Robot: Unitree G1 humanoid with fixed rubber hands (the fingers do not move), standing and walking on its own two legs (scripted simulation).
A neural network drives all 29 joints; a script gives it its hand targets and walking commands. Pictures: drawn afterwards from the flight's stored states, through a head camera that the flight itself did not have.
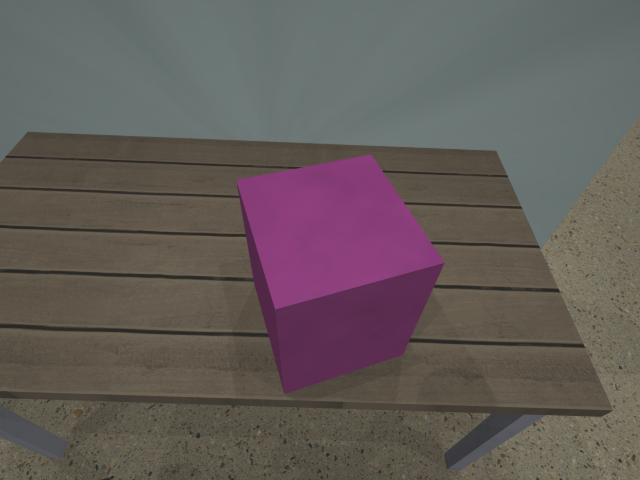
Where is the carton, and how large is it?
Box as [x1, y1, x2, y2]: [236, 155, 444, 393]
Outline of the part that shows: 371,155 360,156 236,180 254,284 284,393 402,354 444,262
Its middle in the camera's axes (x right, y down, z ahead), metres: +0.01 +0.06 +0.58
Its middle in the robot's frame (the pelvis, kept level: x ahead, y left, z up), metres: +0.41 +0.00 -0.01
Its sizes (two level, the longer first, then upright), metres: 0.210 0.200 0.250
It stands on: a table, 0.64 m high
